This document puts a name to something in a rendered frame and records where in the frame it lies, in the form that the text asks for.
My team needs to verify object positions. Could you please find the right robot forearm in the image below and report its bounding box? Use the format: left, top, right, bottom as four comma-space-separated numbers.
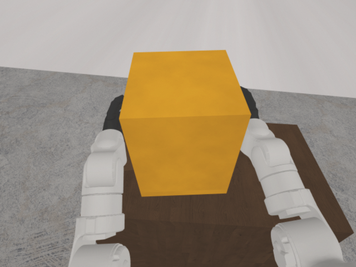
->
240, 118, 343, 258

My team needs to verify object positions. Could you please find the robot right hand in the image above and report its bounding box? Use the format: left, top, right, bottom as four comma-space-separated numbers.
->
240, 86, 259, 119

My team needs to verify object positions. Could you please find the robot left upper arm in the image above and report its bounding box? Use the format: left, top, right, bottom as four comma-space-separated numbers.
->
70, 243, 131, 267

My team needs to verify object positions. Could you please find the carton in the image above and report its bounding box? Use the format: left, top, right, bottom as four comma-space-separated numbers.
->
119, 50, 251, 197

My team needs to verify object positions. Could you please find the pedestal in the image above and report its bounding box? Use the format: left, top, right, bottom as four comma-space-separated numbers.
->
80, 123, 354, 267

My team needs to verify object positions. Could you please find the robot right upper arm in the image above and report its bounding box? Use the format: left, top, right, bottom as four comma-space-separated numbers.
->
271, 217, 356, 267

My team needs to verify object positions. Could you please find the robot left hand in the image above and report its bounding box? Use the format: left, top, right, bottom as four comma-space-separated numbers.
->
103, 95, 124, 135

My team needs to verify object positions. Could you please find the left robot forearm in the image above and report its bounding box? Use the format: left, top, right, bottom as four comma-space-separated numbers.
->
68, 129, 127, 267

